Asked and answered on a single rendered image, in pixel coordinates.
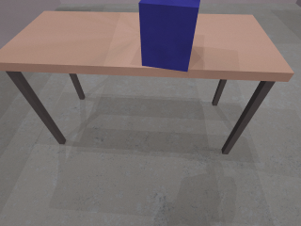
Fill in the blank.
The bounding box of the table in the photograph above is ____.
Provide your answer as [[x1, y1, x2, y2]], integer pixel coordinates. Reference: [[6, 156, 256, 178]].
[[0, 10, 294, 154]]

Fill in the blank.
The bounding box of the carton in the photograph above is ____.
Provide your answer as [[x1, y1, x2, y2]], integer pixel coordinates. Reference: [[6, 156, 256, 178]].
[[138, 0, 200, 72]]

